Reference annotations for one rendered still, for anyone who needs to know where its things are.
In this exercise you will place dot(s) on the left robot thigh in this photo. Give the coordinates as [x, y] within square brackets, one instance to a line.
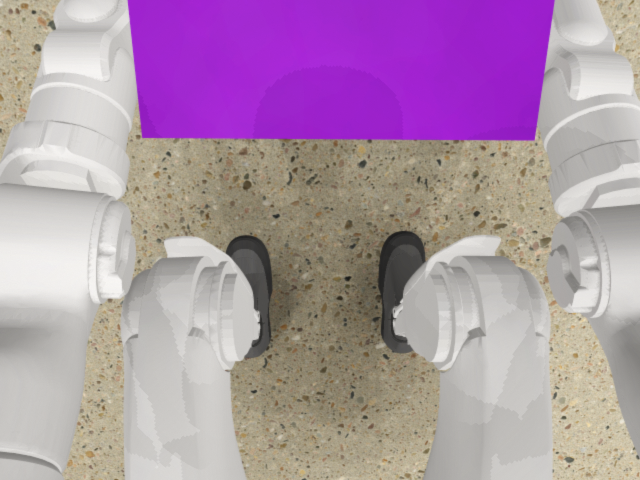
[177, 413]

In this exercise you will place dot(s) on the left robot forearm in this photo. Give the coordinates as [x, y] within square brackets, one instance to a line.
[82, 104]

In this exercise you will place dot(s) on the robot left shin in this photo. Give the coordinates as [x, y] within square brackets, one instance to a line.
[183, 246]

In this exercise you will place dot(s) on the carton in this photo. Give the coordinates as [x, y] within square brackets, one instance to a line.
[340, 69]

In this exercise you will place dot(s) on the right robot forearm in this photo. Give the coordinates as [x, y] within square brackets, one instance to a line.
[589, 114]

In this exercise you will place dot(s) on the robot left upper arm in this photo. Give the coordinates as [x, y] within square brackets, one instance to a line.
[62, 254]

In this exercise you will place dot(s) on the robot right upper arm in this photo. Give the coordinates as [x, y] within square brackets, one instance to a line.
[594, 269]

